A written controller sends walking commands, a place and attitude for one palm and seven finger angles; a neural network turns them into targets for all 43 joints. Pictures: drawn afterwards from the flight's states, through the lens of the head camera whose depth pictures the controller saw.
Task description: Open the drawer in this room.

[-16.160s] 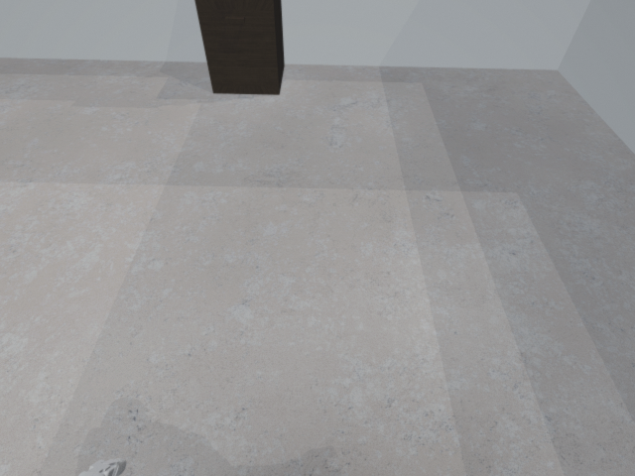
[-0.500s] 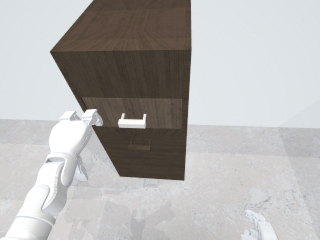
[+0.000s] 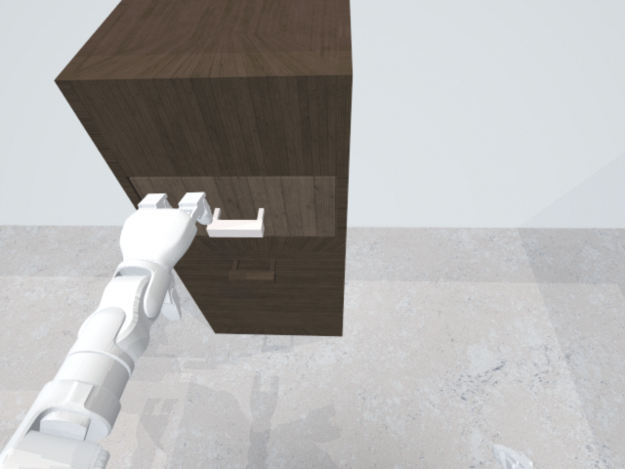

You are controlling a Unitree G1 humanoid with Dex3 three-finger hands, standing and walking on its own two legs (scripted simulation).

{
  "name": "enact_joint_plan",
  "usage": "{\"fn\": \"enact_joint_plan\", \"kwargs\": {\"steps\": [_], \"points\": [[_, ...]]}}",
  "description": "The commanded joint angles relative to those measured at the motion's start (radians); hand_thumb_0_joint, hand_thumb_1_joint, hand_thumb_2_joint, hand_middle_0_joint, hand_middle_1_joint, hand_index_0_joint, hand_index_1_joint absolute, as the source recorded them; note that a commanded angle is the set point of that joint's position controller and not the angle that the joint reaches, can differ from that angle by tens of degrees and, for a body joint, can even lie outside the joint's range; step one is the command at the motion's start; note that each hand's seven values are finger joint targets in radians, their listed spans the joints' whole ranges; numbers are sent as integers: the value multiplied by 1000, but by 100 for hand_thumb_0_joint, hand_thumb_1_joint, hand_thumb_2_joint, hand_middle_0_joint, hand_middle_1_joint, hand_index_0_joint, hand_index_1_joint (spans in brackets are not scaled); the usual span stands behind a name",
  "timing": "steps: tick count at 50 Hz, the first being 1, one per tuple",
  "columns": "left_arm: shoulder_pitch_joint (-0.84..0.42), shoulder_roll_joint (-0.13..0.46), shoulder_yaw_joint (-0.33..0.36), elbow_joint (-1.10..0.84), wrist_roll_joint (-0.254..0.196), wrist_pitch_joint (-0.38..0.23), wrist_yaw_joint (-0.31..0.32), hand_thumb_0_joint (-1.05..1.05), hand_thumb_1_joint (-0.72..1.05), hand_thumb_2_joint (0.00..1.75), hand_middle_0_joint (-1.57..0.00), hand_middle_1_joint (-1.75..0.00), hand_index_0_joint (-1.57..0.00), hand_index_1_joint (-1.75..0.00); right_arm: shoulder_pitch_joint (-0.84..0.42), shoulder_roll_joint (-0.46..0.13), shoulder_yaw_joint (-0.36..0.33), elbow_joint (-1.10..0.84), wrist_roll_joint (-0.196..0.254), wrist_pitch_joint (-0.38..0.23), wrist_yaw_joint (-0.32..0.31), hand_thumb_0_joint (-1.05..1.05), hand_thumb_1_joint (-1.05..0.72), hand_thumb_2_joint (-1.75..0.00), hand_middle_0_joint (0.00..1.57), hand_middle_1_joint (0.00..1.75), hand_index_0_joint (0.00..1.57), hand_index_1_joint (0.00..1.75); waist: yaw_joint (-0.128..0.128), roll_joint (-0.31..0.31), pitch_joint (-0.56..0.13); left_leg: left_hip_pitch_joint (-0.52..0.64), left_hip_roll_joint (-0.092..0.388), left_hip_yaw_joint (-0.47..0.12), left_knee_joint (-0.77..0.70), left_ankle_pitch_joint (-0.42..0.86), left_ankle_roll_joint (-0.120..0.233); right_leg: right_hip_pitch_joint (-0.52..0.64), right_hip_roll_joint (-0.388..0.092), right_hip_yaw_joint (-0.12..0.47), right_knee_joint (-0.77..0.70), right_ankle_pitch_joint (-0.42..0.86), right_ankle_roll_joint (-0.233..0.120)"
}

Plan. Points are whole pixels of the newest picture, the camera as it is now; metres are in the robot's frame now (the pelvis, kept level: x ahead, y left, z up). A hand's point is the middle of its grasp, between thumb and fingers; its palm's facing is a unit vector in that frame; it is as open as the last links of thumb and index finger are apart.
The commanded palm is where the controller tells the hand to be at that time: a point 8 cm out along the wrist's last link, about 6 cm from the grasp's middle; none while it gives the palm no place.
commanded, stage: move the hooked fingers above the handle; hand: left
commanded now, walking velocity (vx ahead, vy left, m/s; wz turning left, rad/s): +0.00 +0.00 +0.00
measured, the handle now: (237, 220) +0.56 +0.20 -0.11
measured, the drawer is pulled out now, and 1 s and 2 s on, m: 0.00 0.00 0.00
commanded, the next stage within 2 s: lower the fingers behind the handle in 1.68 s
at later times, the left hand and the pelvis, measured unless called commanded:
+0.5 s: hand (209, 237) +0.44 +0.20 +0.00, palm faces -0.03 +0.00 -1.00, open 13.9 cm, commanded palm +0.43 +0.21 +0.05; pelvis -0.01 +0.01 -0.02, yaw -1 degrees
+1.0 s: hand (233, 223) +0.51 +0.19 -0.05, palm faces -0.04 -0.01 -1.00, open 13.9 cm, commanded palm +0.49 +0.19 +0.00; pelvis -0.01 +0.02 -0.05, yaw -2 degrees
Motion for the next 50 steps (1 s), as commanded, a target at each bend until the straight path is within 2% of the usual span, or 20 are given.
{"fn": "enact_joint_plan", "kwargs": {"steps": [1, 3, 4, 6, 8, 10, 14, 16, 20, 24, 26, 27, 30, 32, 37, 39, 41, 43, 49, 50], "points": [[-383, 186, 99, -151, 13, -28, 79, 0, -50, 30, -30, -120, -30, -120, 13, -118, -48, -107, -9, -31, -2, 0, -90, -90, 20, 30, 20, 30, -8, -43, -352, 90, -44, -14, -15, 351, 27, 165, 42, 34, -25, 332, -24], [-370, 232, 151, -124, 22, -28, 105, 0, -50, 30, -30, -120, -30, -120, 30, -124, -52, -103, -11, -25, 1, 0, -90, -90, 20, 30, 20, 30, 1, -55, -380, 63, -45, -14, -4, 377, 28, 188, 44, 36, -7, 367, -25], [-364, 203, 131, -114, 21, -25, 115, 0, -50, 30, -30, -120, -30, -120, 31, -121, -54, -101, -11, -24, 5, 0, -90, -90, 20, 30, 20, 30, -3, -33, -378, 66, -44, -11, 1, 390, 26, 177, 44, 36, -3, 383, -25], [-369, 189, 127, -72, 28, -13, 137, 0, -50, 30, -30, -120, -30, -120, 46, -124, -57, -92, -10, -21, 10, 0, -90, -90, 20, 30, 20, 30, -12, -61, -370, 48, -42, -10, 7, 394, 26, 162, 48, 31, 4, 384, -25], [-395, 215, 145, -24, 42, 1, 155, 0, -50, 30, -30, -120, -30, -120, 52, -130, -58, -83, -9, -18, 11, 0, -90, -90, 20, 30, 20, 30, -16, -62, -359, 25, -41, -7, 5, 359, 27, 148, 48, 32, 3, 351, -24], [-451, 175, 102, 4, 48, 11, 166, 0, -50, 30, -30, -120, -30, -120, 61, -129, -60, -77, -9, -18, 12, 0, -90, -90, 20, 30, 20, 30, -35, -46, -351, 31, -39, -5, 9, 343, 28, 116, 49, 28, 2, 331, -26], [-560, 194, 97, 78, 55, 10, 179, 0, -50, 30, -30, -120, -30, -120, 91, -135, -59, -64, -10, -20, 5, 0, -90, -90, 20, 30, 20, 30, -60, -53, -361, 10, -40, -11, 18, 284, 33, 83, 50, 33, 1, 273, -23], [-616, 168, 69, 108, 63, 1, 186, 0, -50, 30, -30, -120, -30, -120, 107, -134, -61, -53, -14, -23, 4, 0, -90, -90, 20, 30, 20, 30, -81, -47, -369, 12, -40, -15, 33, 274, 34, 48, 51, 33, 6, 259, -23], [-661, 161, 73, 185, 70, -11, 206, 0, -50, 30, -30, -120, -30, -120, 139, -134, -65, -39, -23, -30, 8, 0, -90, -90, 20, 30, 20, 30, -92, -22, -404, -2, -38, -18, 65, 286, 33, 7, 55, 30, 32, 262, -25], [-710, 179, 83, 292, 84, 13, 229, 0, -50, 30, -30, -120, -30, -120, 165, -141, -61, -28, -27, -33, 15, 0, -90, -90, 20, 30, 20, 30, -109, -39, -393, -69, -38, -22, 91, 267, 32, -36, 57, 27, 56, 250, -23], [-731, 182, 87, 319, 84, 24, 237, 0, -50, 30, -30, -120, -30, -120, 178, -143, -62, -26, -32, -35, 19, 0, -90, -90, 20, 30, 20, 30, -116, -38, -423, -79, -39, -18, 109, 270, 34, -35, 58, 31, 66, 263, -21], [-752, 230, 125, 328, 86, 25, 240, 0, -50, 30, -30, -120, -30, -120, 183, -149, -61, -23, -35, -34, 18, 0, -90, -90, 20, 30, 20, 30, -114, -48, -445, -97, -39, -20, 119, 283, 35, -19, 58, 34, 78, 281, -21], [-784, 202, 98, 346, 91, 28, 242, 0, -50, 30, -30, -120, -30, -120, 204, -147, -65, -21, -39, -36, 21, 0, -90, -90, 20, 30, 20, 30, -130, -30, -476, -105, -35, -20, 145, 298, 34, -47, 59, 34, 99, 300, -17], [-780, 229, 122, 372, 91, 27, 242, 0, -50, 30, -30, -120, -30, -120, 216, -152, -65, -14, -44, -35, 23, 0, -90, -90, 20, 30, 20, 30, -129, -35, -497, -126, -36, -25, 162, 311, 34, -48, 61, 33, 115, 311, -19], [-896, 190, 73, 410, 97, 28, 249, 0, -50, 30, -30, -120, -30, -120, 246, -157, -67, 8, -47, -45, 24, 0, -90, -90, 20, 30, 20, 30, -184, -17, -470, -162, -28, -36, 202, 262, 37, -158, 64, 28, 136, 248, -17], [-925, 254, 116, 390, 103, 19, 257, 0, -50, 30, -30, -120, -30, -120, 268, -165, -69, 13, -53, -48, 25, 0, -90, -90, 20, 30, 20, 30, -176, 23, -548, -148, -28, -42, 222, 285, 36, -160, 64, 30, 160, 257, -17], [-955, 215, 89, 398, 105, 19, 262, 0, -50, 30, -30, -120, -30, -120, 283, -161, -71, 22, -59, -50, 29, 0, -90, -90, 20, 30, 20, 30, -190, 49, -562, -136, -22, -50, 245, 326, 32, -201, 66, 23, 181, 270, -18], [-937, 222, 103, 423, 103, 26, 265, 0, -50, 30, -30, -120, -30, -120, 298, -165, -73, 30, -63, -47, 35, 0, -90, -90, 20, 30, 20, 30, -188, 58, -586, -127, -16, -61, 266, 369, 27, -223, 69, 17, 200, 280, -18], [-989, 219, 88, 484, 109, 71, 273, 0, -50, 30, -30, -120, -30, -120, 315, -174, -67, 42, -68, -38, 43, 0, -90, -90, 20, 30, 20, 30, -218, 50, -562, -178, -7, -68, 294, 352, 26, -279, 72, 10, 220, 260, -15], [-971, 239, 106, 478, 106, 76, 272, 0, -50, 30, -30, -120, -30, -120, 318, -176, -65, 38, -68, -36, 45, 0, -90, -90, 20, 30, 20, 30, -199, 76, -579, -171, -10, -65, 292, 359, 25, -266, 73, 12, 221, 261, -17]]}}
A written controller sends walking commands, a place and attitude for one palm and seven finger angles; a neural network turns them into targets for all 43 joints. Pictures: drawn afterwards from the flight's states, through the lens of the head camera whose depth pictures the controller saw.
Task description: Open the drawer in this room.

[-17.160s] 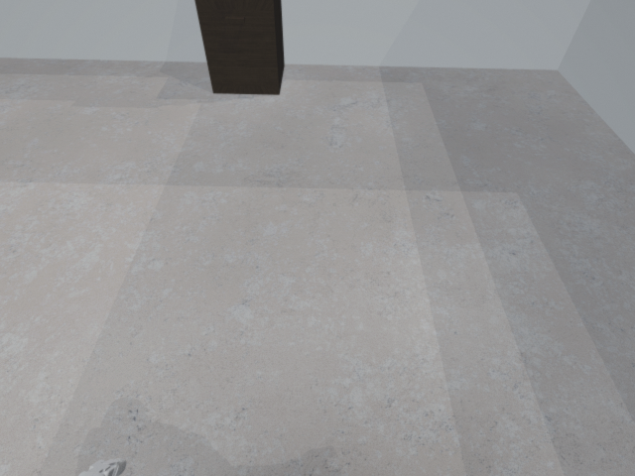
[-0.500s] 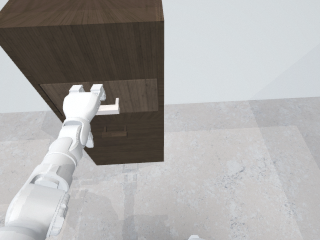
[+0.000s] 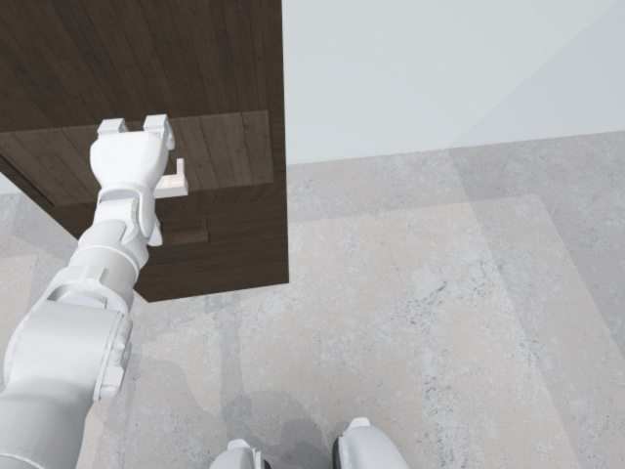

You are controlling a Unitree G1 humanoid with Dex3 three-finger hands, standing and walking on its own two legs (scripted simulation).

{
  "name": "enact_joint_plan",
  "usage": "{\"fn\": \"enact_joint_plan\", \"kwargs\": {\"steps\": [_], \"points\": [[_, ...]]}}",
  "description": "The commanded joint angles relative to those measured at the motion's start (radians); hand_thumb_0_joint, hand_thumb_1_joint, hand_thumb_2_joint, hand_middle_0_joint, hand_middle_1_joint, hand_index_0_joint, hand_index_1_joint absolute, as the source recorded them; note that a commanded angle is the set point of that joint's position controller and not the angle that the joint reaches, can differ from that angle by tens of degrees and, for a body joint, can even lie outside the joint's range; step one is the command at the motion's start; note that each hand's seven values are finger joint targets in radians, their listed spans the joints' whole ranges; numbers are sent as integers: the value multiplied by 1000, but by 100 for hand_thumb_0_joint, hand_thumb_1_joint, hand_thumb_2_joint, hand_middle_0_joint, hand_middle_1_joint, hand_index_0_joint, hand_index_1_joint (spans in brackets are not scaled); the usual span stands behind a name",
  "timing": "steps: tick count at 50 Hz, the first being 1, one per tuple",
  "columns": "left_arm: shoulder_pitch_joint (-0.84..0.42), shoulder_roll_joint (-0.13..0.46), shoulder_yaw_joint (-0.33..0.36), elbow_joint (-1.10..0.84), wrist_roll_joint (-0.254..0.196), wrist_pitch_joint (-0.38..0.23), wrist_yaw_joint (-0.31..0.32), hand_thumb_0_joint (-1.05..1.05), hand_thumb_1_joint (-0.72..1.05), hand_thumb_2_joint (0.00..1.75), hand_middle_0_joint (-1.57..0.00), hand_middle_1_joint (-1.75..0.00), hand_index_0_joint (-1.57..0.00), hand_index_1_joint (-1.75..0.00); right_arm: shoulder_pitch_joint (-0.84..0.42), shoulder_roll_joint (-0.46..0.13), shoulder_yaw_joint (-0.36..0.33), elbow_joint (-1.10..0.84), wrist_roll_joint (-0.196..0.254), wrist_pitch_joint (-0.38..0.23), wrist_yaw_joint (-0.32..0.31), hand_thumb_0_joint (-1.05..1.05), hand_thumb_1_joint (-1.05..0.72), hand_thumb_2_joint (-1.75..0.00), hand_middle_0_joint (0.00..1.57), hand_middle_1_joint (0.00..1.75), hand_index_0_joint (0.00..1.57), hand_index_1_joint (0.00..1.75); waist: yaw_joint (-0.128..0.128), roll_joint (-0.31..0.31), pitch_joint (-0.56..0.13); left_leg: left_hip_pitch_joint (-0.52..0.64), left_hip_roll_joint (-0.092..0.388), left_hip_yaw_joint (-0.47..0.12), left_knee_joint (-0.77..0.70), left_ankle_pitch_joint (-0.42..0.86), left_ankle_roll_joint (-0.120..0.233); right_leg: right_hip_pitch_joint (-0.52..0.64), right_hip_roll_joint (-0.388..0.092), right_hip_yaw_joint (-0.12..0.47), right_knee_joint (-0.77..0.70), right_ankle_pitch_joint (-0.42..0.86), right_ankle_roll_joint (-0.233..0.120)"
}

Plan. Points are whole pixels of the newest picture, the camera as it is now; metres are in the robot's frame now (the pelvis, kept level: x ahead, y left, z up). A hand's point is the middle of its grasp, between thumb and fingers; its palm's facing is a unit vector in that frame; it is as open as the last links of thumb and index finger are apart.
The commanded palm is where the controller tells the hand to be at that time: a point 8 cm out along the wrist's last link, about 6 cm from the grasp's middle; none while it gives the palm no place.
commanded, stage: move the hooked fingers above the handle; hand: left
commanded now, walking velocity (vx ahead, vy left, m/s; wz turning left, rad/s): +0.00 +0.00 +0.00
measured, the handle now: (151, 177) +0.56 +0.20 -0.06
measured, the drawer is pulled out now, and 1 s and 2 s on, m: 0.00 0.00 0.00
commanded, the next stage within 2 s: lower the fingers behind the handle in 0.68 s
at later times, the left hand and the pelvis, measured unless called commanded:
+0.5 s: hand (140, 186) +0.50 +0.19 +0.00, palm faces -0.06 -0.01 -1.00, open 13.9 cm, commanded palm +0.49 +0.18 +0.05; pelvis +0.01 +0.00 +0.00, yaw +0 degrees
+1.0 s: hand (149, 191) +0.50 +0.18 -0.01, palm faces -0.09 -0.02 -1.00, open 13.9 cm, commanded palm +0.49 +0.18 +0.03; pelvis +0.01 +0.00 +0.00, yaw +0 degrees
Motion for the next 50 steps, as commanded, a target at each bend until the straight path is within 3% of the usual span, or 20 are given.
{"fn": "enact_joint_plan", "kwargs": {"steps": [1, 3, 7, 9, 11, 15, 18, 19, 21, 23, 27, 29, 33, 35, 36, 39, 43, 45, 46, 50], "points": [[-463, 246, 62, -203, -1, 14, 40, 0, -50, 30, -30, -120, -30, -120, 171, -177, -49, -46, -9, -6, -9, 0, -90, -90, 20, 30, 20, 30, -5, 57, -513, 345, -33, -69, -52, 510, 5, 233, 62, 4, -51, 366, -32], [-429, 255, 76, -221, -10, 13, 31, 0, -50, 30, -30, -120, -30, -120, 176, -176, -49, -54, -9, 0, -8, 0, -90, -90, 20, 30, 20, 30, 10, 69, -557, 372, -31, -75, -50, 557, 3, 254, 62, 4, -47, 392, -31], [-417, 223, 56, -237, -6, 16, 30, 0, -50, 30, -30, -120, -30, -120, 171, -171, -49, -50, -7, 5, -8, 0, -90, -90, 20, 30, 20, 30, 7, 58, -523, 386, -22, -79, -56, 567, 1, 241, 65, -1, -58, 382, -31], [-360, 238, 75, -225, -19, 20, 27, 0, -50, 30, -30, -120, -30, -120, 172, -174, -47, -51, -4, 8, -7, 0, -90, -90, 20, 30, 20, 30, 21, 39, -514, 374, -26, -68, -67, 552, 4, 276, 64, 2, -71, 393, -29], [-370, 230, 59, -219, -19, 22, 24, 0, -50, 30, -30, -120, -30, -120, 164, -173, -44, -51, 0, 10, -11, 0, -90, -90, 20, 30, 20, 30, 10, 10, -456, 331, -30, -60, -83, 491, 8, 284, 63, 4, -84, 376, -27], [-414, 226, 39, -219, -16, 8, 21, 0, -50, 30, -30, -120, -30, -120, 161, -170, -43, -46, 3, 5, -19, 0, -90, -90, 20, 30, 20, 30, -11, 6, -425, 320, -35, -57, -91, 431, 14, 272, 60, 9, -99, 341, -27], [-405, 206, 32, -232, -26, -17, 14, 0, -50, 30, -30, -120, -30, -120, 166, -164, -45, -49, 0, 0, -21, 0, -90, -90, 20, 30, 20, 30, -5, 33, -453, 346, -37, -57, -85, 465, 11, 280, 58, 10, -94, 366, -29], [-392, 229, 53, -234, -22, -22, 14, 0, -50, 30, -30, -120, -30, -120, 166, -166, -46, -45, -1, 1, -20, 0, -90, -90, 20, 30, 20, 30, 2, 33, -459, 351, -35, -58, -80, 482, 10, 279, 58, 10, -89, 375, -29], [-398, 175, 11, -220, -18, -23, 17, 0, -50, 30, -30, -120, -30, -120, 162, -161, -46, -48, 0, 0, -18, 0, -90, -90, 20, 30, 20, 30, -10, 32, -422, 345, -35, -62, -78, 478, 8, 247, 60, 5, -90, 361, -30], [-394, 173, 14, -199, -16, -21, 22, 0, -50, 30, -30, -120, -30, -120, 163, -164, -47, -46, 1, -1, -16, 0, -90, -90, 20, 30, 20, 30, -12, 25, -416, 342, -34, -66, -74, 475, 7, 234, 60, 3, -87, 350, -30], [-455, 170, 9, -225, -14, -18, 34, 0, -50, 30, -30, -120, -30, -120, 161, -163, -49, -47, -4, -2, -15, 0, -90, -90, 20, 30, 20, 30, -25, 49, -459, 368, -34, -70, -60, 494, 6, 223, 60, 3, -77, 356, -31], [-436, 206, 37, -235, -12, -14, 37, 0, -50, 30, -30, -120, -30, -120, 160, -165, -47, -51, -5, 2, -14, 0, -90, -90, 20, 30, 20, 30, -7, 72, -491, 376, -36, -69, -58, 519, 3, 241, 59, 3, -69, 376, -31], [-433, 188, 22, -201, -12, 13, 42, 0, -50, 30, -30, -120, -30, -120, 155, -165, -43, -52, -2, 7, -13, 0, -90, -90, 20, 30, 20, 30, -17, 47, -456, 353, -35, -68, -60, 513, 4, 241, 60, 1, -72, 380, -28], [-440, 241, 58, -230, -14, 15, 41, 0, -50, 30, -30, -120, -30, -120, 154, -169, -41, -55, -4, 8, -15, 0, -90, -90, 20, 30, 20, 30, -2, 54, -500, 353, -39, -60, -63, 509, 6, 284, 59, 6, -72, 398, -28], [-426, 239, 56, -236, -13, 16, 37, 0, -50, 30, -30, -120, -30, -120, 150, -168, -41, -59, -3, 9, -16, 0, -90, -90, 20, 30, 20, 30, 1, 58, -516, 363, -39, -60, -63, 517, 6, 288, 60, 7, -72, 404, -29], [-385, 230, 55, -231, -21, 14, 23, 0, -50, 30, -30, -120, -30, -120, 151, -166, -40, -59, -1, 12, -16, 0, -90, -90, 20, 30, 20, 30, 9, 45, -491, 353, -38, -53, -70, 522, 7, 310, 59, 8, -81, 421, -27], [-350, 167, 7, -171, -23, 3, 6, 0, -50, 30, -30, -120, -30, -120, 151, -164, -38, -52, 2, 7, -19, 0, -90, -90, 20, 30, 20, 30, -12, -5, -416, 297, -38, -54, -71, 454, 10, 273, 58, 7, -84, 378, -26], [-376, 191, 20, -164, -24, -12, 6, 0, -50, 30, -30, -120, -30, -120, 153, -168, -37, -46, 1, 2, -22, 0, -90, -90, 20, 30, 20, 30, -22, -26, -390, 255, -41, -49, -65, 396, 16, 258, 57, 14, -84, 344, -24], [-393, 218, 35, -184, -20, -24, 8, 0, -50, 30, -30, -120, -30, -120, 157, -169, -37, -44, 0, -1, -25, 0, -90, -90, 20, 30, 20, 30, -18, -15, -412, 250, -42, -50, -58, 396, 17, 264, 54, 18, -75, 348, -25], [-410, 203, 35, -222, 0, -59, 34, 0, -50, 30, -30, -120, -30, -120, 164, -163, -44, -38, -12, -11, -19, 0, -90, -90, 20, 30, 20, 30, -13, 49, -477, 284, -36, -66, -22, 450, 9, 202, 57, 10, -33, 346, -31]]}}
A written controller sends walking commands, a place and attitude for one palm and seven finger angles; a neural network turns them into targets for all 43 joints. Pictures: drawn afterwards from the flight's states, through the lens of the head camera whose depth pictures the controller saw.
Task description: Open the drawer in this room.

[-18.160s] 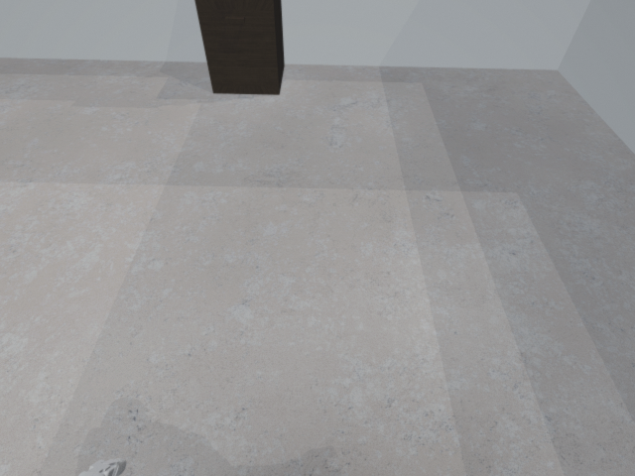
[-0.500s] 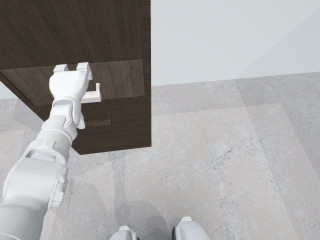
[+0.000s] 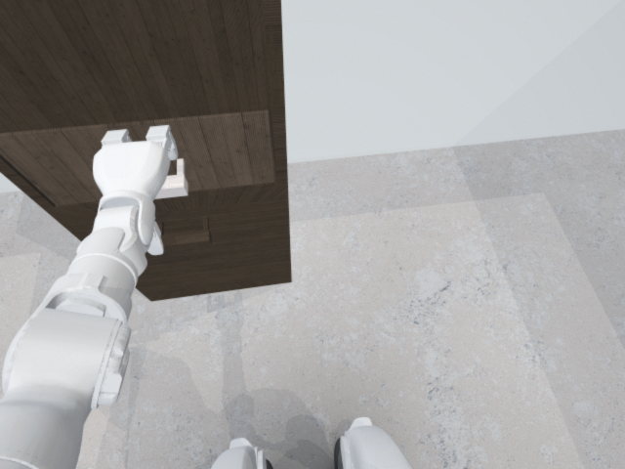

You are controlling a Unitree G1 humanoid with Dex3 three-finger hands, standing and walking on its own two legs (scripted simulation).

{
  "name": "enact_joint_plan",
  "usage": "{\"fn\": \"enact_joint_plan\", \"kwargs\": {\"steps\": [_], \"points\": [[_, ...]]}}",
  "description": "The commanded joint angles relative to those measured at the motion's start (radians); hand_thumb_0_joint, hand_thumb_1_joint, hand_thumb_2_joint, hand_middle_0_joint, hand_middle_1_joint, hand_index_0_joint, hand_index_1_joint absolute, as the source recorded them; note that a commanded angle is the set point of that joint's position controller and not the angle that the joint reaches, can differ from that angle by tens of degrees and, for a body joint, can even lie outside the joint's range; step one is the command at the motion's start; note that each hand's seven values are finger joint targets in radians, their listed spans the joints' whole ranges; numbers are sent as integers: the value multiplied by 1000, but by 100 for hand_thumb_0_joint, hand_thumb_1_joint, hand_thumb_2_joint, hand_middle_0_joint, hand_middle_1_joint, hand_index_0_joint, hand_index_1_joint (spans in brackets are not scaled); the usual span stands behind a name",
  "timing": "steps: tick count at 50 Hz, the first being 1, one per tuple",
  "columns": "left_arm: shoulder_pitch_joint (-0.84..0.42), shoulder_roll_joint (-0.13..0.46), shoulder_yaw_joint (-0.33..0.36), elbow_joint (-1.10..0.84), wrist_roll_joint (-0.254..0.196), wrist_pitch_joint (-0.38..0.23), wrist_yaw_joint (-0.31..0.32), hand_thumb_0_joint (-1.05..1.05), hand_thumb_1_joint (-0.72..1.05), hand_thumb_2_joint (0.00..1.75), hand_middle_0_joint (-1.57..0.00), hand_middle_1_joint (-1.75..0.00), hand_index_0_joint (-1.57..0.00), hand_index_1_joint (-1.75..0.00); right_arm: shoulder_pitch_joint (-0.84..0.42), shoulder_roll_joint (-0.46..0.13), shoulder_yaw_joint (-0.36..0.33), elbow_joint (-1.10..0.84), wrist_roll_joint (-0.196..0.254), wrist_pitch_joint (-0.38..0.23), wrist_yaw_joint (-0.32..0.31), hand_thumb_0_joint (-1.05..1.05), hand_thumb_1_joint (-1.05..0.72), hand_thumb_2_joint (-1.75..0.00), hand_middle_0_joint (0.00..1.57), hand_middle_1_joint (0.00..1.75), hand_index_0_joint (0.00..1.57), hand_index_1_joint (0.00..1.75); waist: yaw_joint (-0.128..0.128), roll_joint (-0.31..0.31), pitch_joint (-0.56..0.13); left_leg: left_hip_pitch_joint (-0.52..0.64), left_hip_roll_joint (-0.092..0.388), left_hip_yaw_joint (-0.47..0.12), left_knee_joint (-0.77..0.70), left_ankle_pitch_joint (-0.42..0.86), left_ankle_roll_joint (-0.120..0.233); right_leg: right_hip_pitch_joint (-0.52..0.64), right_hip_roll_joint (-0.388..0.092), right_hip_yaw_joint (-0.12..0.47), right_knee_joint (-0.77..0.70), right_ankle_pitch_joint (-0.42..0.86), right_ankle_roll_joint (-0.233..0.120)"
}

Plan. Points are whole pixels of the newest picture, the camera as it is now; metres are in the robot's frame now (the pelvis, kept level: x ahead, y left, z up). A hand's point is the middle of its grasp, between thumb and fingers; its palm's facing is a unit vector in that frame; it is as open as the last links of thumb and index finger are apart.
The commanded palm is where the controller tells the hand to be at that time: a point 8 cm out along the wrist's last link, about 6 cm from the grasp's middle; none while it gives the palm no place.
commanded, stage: lower the fingers behind the handle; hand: left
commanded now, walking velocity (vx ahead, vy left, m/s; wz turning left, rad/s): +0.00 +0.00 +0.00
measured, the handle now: (151, 177) +0.56 +0.20 -0.06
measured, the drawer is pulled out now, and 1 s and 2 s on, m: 0.00 0.00 0.00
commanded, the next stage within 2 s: lift the fingers back up to retry in 1.38 s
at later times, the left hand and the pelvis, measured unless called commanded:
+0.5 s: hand (156, 203) +0.50 +0.18 -0.04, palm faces -0.06 -0.02 -1.00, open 13.9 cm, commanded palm +0.49 +0.18 +0.00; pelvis -0.01 +0.00 -0.02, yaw +0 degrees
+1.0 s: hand (157, 202) +0.51 +0.19 -0.05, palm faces -0.01 -0.01 -1.00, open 13.6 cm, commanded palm +0.49 +0.19 -0.03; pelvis -0.04 +0.00 -0.05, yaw +0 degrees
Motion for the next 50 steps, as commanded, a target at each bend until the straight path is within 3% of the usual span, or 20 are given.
{"fn": "enact_joint_plan", "kwargs": {"steps": [1, 3, 4, 6, 9, 12, 16, 17, 18, 22, 25, 28, 31, 37, 45, 48, 50], "points": [[-434, 215, 55, -197, 20, -33, 74, 0, -50, 30, -30, -120, -30, -120, 170, -173, -64, -22, -17, -16, -10, 0, -90, -90, 20, 30, 20, 30, -18, 40, -472, 286, -37, -55, -22, 471, 13, 198, 52, 15, -33, 362, -26], [-443, 224, 67, -196, 17, -24, 92, 0, -50, 30, -30, -120, -30, -120, 173, -176, -64, -19, -20, -17, -5, 0, -90, -90, 20, 30, 20, 30, -22, 45, -498, 279, -37, -57, -7, 485, 13, 195, 51, 15, -20, 375, -25], [-420, 260, 95, -172, 18, -11, 100, 0, -50, 30, -30, -120, -30, -120, 169, -182, -61, -17, -21, -12, -3, 0, -90, -90, 20, 30, 20, 30, -10, 33, -493, 258, -39, -55, -4, 473, 12, 198, 52, 16, -15, 368, -25], [-437, 224, 64, -177, 23, 8, 112, 0, -50, 30, -30, -120, -30, -120, 164, -177, -62, -21, -19, -12, 1, 0, -90, -90, 20, 30, 20, 30, -17, 48, -503, 251, -42, -52, 1, 469, 12, 196, 52, 14, -11, 370, -26], [-482, 216, 50, -169, 22, 32, 114, 0, -50, 30, -30, -120, -30, -120, 167, -182, -64, -14, -18, -13, 0, 0, -90, -90, 20, 30, 20, 30, -41, 35, -513, 254, -36, -58, 13, 456, 14, 172, 52, 11, -8, 355, -22], [-480, 242, 68, -191, 9, 29, 96, 0, -50, 30, -30, -120, -30, -120, 168, -184, -60, -16, -20, -15, -2, 0, -90, -90, 20, 30, 20, 30, -30, 56, -554, 270, -37, -62, 18, 476, 13, 190, 52, 13, 2, 373, -23], [-461, 199, 34, -174, 15, 19, 83, 0, -50, 30, -30, -120, -30, -120, 170, -180, -60, -16, -17, -19, -6, 0, -90, -90, 20, 30, 20, 30, -39, 52, -514, 253, -34, -64, 30, 452, 15, 147, 52, 8, 7, 341, -23], [-445, 222, 55, -154, 11, 18, 80, 0, -50, 30, -30, -120, -30, -120, 165, -183, -56, -13, -18, -19, -6, 0, -90, -90, 20, 30, 20, 30, -34, 38, -513, 235, -35, -64, 37, 447, 16, 148, 53, 11, 13, 339, -24], [-462, 222, 48, -159, 15, 13, 80, 0, -50, 30, -30, -120, -30, -120, 170, -182, -55, -15, -17, -20, -8, 0, -90, -90, 20, 30, 20, 30, -43, 36, -503, 220, -34, -66, 39, 436, 16, 140, 52, 11, 19, 335, -23], [-433, 230, 67, -154, 20, 6, 93, 0, -50, 30, -30, -120, -30, -120, 163, -182, -54, -14, -22, -23, -4, 0, -90, -90, 20, 30, 20, 30, -31, 38, -500, 204, -33, -66, 53, 438, 15, 123, 51, 9, 36, 329, -25], [-446, 218, 50, -141, 28, 14, 103, 0, -50, 30, -30, -120, -30, -120, 161, -181, -52, -18, -21, -24, -4, 0, -90, -90, 20, 30, 20, 30, -41, 48, -480, 175, -34, -65, 66, 410, 15, 92, 51, 7, 45, 304, -25], [-475, 252, 73, -168, 27, 12, 112, 0, -50, 30, -30, -120, -30, -120, 163, -185, -52, -20, -23, -28, -2, 0, -90, -90, 20, 30, 20, 30, -38, 65, -535, 175, -34, -70, 80, 401, 15, 94, 50, 8, 62, 297, -25], [-440, 220, 52, -127, 29, 32, 114, 0, -50, 30, -30, -120, -30, -120, 162, -184, -51, -17, -21, -26, 0, 0, -90, -90, 20, 30, 20, 30, -45, 42, -508, 155, -34, -66, 88, 400, 16, 83, 52, 5, 65, 301, -24], [-452, 243, 46, -53, 21, 68, 92, 0, -50, 30, -30, -120, -30, -120, 154, -192, -35, -21, -14, -23, -2, 0, -90, -90, 20, 30, 20, 30, -57, 21, -462, 69, -39, -60, 99, 319, 23, 63, 49, 7, 77, 249, -23], [-418, 261, 40, -11, 22, 65, 45, 0, -50, 30, -30, -120, -30, -120, 147, -195, -24, -47, -5, -26, -12, 0, -90, -90, 20, 30, 20, 30, -59, 7, -423, -24, -38, -52, 130, 234, 29, 15, 47, 9, 104, 181, -22], [-417, 236, 19, 2, 27, 63, 38, 0, -50, 30, -30, -120, -30, -120, 147, -196, -24, -54, -3, -31, -14, 0, -90, -90, 20, 30, 20, 30, -68, 8, -416, -38, -35, -59, 143, 208, 29, -30, 46, 5, 119, 144, -22], [-438, 270, 36, -25, 28, 61, 36, 0, -50, 30, -30, -120, -30, -120, 149, -199, -22, -59, -1, -34, -15, 0, -90, -90, 20, 30, 20, 30, -61, 22, -439, -45, -34, -60, 151, 197, 28, -31, 45, 6, 129, 131, -23]]}}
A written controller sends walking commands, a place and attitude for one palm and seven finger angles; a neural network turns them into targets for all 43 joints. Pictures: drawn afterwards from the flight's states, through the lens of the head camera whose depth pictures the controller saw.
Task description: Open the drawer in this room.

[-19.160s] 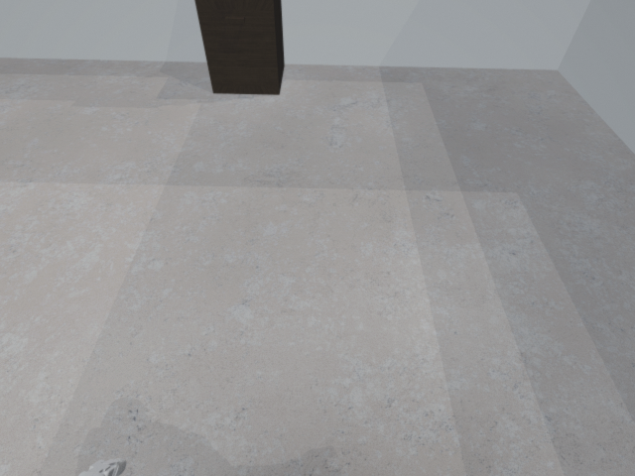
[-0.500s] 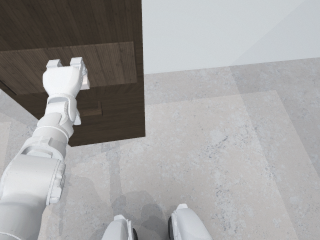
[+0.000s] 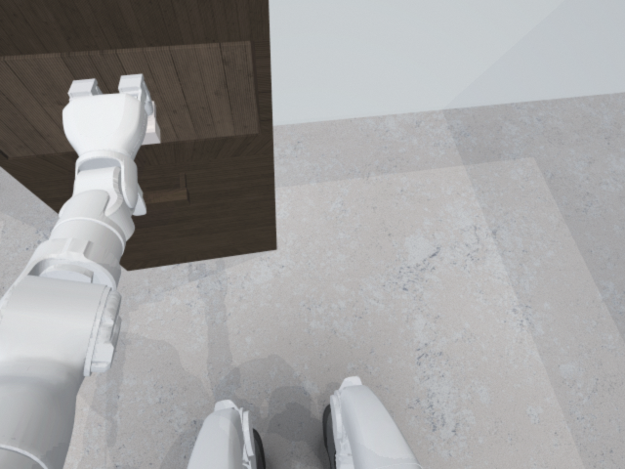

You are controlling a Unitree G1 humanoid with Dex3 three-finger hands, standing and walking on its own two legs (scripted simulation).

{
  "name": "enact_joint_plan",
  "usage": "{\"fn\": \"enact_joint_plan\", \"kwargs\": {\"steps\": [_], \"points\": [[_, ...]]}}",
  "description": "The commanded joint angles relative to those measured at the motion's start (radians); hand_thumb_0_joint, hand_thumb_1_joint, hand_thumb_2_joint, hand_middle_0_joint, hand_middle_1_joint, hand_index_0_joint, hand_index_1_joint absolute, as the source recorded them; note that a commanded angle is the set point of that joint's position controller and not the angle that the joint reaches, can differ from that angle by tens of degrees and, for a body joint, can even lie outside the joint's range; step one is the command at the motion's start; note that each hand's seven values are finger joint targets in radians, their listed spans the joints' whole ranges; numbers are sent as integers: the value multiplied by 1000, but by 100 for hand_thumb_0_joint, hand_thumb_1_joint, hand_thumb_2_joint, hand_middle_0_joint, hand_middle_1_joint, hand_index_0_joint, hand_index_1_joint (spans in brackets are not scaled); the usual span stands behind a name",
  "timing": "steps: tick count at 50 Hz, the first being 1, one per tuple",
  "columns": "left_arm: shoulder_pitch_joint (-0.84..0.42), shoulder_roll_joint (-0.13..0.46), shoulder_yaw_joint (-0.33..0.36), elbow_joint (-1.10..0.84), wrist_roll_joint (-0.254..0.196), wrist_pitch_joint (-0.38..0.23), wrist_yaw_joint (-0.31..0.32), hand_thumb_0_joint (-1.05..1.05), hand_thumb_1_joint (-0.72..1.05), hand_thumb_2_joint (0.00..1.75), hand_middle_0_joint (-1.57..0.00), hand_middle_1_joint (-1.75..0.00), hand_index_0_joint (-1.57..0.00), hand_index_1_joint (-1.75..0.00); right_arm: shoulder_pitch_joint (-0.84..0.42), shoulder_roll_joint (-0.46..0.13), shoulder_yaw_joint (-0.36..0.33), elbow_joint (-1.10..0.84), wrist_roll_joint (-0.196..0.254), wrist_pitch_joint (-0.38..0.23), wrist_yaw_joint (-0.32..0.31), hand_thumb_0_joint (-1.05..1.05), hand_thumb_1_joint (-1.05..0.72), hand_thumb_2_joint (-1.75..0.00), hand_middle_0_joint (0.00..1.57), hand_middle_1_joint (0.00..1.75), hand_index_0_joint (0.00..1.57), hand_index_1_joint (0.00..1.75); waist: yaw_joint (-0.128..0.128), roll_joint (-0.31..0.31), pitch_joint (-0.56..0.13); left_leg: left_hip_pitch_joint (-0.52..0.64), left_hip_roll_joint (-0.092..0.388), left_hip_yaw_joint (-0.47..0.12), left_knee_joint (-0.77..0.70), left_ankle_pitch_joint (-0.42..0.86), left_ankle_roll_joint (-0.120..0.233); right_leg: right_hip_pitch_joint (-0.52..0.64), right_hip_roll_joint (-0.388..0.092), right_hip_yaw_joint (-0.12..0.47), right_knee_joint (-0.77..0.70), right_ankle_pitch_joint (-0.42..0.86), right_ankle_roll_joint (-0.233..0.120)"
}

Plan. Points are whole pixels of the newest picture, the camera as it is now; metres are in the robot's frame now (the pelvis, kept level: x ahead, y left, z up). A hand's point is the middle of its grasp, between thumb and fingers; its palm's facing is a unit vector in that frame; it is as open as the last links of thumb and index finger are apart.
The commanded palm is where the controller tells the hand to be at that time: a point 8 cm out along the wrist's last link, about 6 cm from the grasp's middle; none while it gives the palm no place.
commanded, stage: lower the fingers behind the handle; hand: left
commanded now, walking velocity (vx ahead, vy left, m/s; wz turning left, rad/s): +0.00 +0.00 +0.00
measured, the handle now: (117, 122) +0.59 +0.20 -0.01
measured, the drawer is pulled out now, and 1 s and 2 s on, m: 0.00 0.00 0.00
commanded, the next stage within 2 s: lift the fingers back up to retry in 0.38 s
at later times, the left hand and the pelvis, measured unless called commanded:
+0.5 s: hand (125, 149) +0.54 +0.19 +0.00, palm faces +0.00 -0.01 -1.00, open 13.6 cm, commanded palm +0.53 +0.19 +0.02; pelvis -0.02 +0.00 -0.02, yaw +0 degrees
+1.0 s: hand (99, 128) +0.55 +0.20 +0.04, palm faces -0.04 -0.03 -1.00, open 13.8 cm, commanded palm +0.53 +0.19 +0.09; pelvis +0.02 +0.01 +0.04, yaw +0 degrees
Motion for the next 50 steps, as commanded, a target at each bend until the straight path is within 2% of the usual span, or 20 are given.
{"fn": "enact_joint_plan", "kwargs": {"steps": [1, 2, 3, 9, 11, 15, 18, 20, 24, 28, 32, 34, 37, 38, 39, 41, 44, 46, 49, 50], "points": [[-299, 219, 27, -70, 14, 22, -18, 0, -50, 30, -30, -120, -30, -120, 190, -185, -54, -34, -1, -8, -17, 0, -90, -90, 20, 30, 20, 30, -22, 21, -423, 246, -41, -45, -113, 247, 20, 250, 49, 14, -114, 169, -22], [-321, 201, 15, -79, 14, 25, -20, 0, -50, 30, -30, -120, -30, -120, 193, -184, -56, -34, 0, -10, -17, 0, -90, -90, 20, 30, 20, 30, -35, 17, -425, 257, -38, -50, -111, 248, 21, 235, 49, 13, -112, 165, -21], [-342, 210, 17, -98, 18, 22, -19, 0, -50, 30, -30, -120, -30, -120, 196, -186, -57, -34, 0, -11, -18, 0, -90, -90, 20, 30, 20, 30, -34, 43, -440, 269, -36, -54, -109, 250, 18, 224, 48, 11, -107, 161, -21], [-358, 255, 29, -75, 1, 43, -36, 0, -50, 30, -30, -120, -30, -120, 196, -189, -44, -40, 10, -15, -25, 0, -90, -90, 20, 30, 20, 30, -37, 8, -436, 215, -40, -52, -113, 180, 25, 248, 47, 15, -114, 114, -17], [-374, 253, 26, -98, 0, 37, -42, 0, -50, 30, -30, -120, -30, -120, 197, -186, -45, -41, 10, -19, -27, 0, -90, -90, 20, 30, 20, 30, -36, 29, -458, 223, -40, -49, -109, 181, 26, 253, 48, 19, -115, 117, -17], [-349, 286, 42, -69, -5, 30, -58, 0, -50, 30, -30, -120, -30, -120, 194, -190, -35, -45, 13, -21, -32, 0, -90, -90, 20, 30, 20, 30, -31, 0, -419, 171, -41, -46, -110, 143, 29, 258, 47, 22, -117, 89, -15], [-374, 301, 40, -65, 6, 20, -60, 0, -50, 30, -30, -120, -30, -120, 195, -191, -31, -45, 15, -24, -36, 0, -90, -90, 20, 30, 20, 30, -38, 11, -401, 159, -40, -48, -108, 124, 29, 233, 46, 22, -112, 70, -15], [-368, 283, 36, -84, 10, 13, -56, 0, -50, 30, -30, -120, -30, -120, 198, -189, -37, -46, 13, -29, -36, 0, -90, -90, 20, 30, 20, 30, -35, 37, -427, 186, -39, -50, -101, 143, 27, 216, 47, 21, -107, 80, -17], [-371, 297, 37, -53, 6, 21, -58, 0, -50, 30, -30, -120, -30, -120, 198, -192, -32, -47, 17, -27, -36, 0, -90, -90, 20, 30, 20, 30, -43, 7, -393, 150, -40, -48, -100, 127, 28, 216, 47, 19, -107, 70, -15], [-418, 341, 67, -155, 7, 26, -51, 0, -50, 30, -30, -120, -30, -120, 213, -194, -40, -56, 18, -24, -36, 0, -90, -90, 20, 30, 20, 30, -23, 74, -524, 270, -38, -61, -121, 197, 22, 257, 49, 17, -113, 116, -16], [-441, 337, 70, -199, -17, 27, -59, 0, -50, 30, -30, -120, -30, -120, 216, -187, -43, -50, 20, -19, -39, 0, -90, -90, 20, 30, 20, 30, -27, 53, -540, 330, -36, -66, -149, 243, 23, 311, 52, 18, -151, 156, -11], [-456, 368, 85, -235, -19, 17, -60, 0, -50, 30, -30, -120, -30, -120, 220, -188, -42, -44, 21, -20, -43, 0, -90, -90, 20, 30, 20, 30, -19, 89, -551, 367, -36, -63, -169, 258, 22, 337, 52, 21, -171, 172, -11], [-463, 332, 69, -277, -30, -14, -64, 0, -50, 30, -30, -120, -30, -120, 222, -179, -49, -38, 19, -25, -48, 0, -90, -90, 20, 30, 20, 30, -28, 67, -561, 425, -34, -68, -188, 299, 23, 365, 56, 23, -201, 205, -9], [-458, 342, 79, -291, -32, -29, -63, 0, -50, 30, -30, -120, -30, -120, 230, -181, -51, -32, 16, -28, -49, 0, -90, -90, 20, 30, 20, 30, -22, 82, -568, 445, -33, -69, -196, 315, 22, 377, 55, 23, -209, 218, -10], [-450, 310, 60, -308, -31, -42, -62, 0, -50, 30, -30, -120, -30, -120, 234, -178, -56, -28, 15, -29, -49, 0, -90, -90, 20, 30, 20, 30, -20, 103, -570, 487, -33, -73, -205, 341, 18, 369, 56, 19, -218, 230, -12], [-420, 269, 44, -291, -35, -54, -56, 0, -50, 30, -30, -120, -30, -120, 241, -176, -61, -13, 12, -28, -46, 0, -90, -90, 20, 30, 20, 30, -22, 92, -516, 524, -30, -78, -225, 375, 13, 359, 60, 10, -238, 239, -15], [-410, 219, 20, -286, -39, -58, -40, 0, -50, 30, -30, -120, -30, -120, 248, -175, -69, 1, 6, -23, -39, 0, -90, -90, 20, 30, 20, 30, -20, 116, -498, 590, -27, -82, -248, 426, 5, 350, 63, 4, -264, 255, -18], [-381, 190, 8, -243, -44, -41, -32, 0, -50, 30, -30, -120, -30, -120, 251, -174, -70, 9, 5, -15, -34, 0, -90, -90, 20, 30, 20, 30, -21, 86, -444, 594, -30, -77, -271, 447, 3, 373, 66, -1, -285, 273, -19], [-386, 164, -2, -282, -47, -36, -26, 0, -50, 30, -30, -120, -30, -120, 255, -171, -78, 10, 1, -4, -26, 0, -90, -90, 20, 30, 20, 30, -9, 114, -484, 671, -29, -72, -289, 535, -2, 417, 69, 1, -307, 335, -21], [-352, 179, 15, -255, -45, -25, -26, 0, -50, 30, -30, -120, -30, -120, 252, -172, -78, 13, 2, 3, -23, 0, -90, -90, 20, 30, 20, 30, -1, 100, -459, 668, -30, -67, -299, 547, -4, 437, 70, 0, -316, 347, -22]]}}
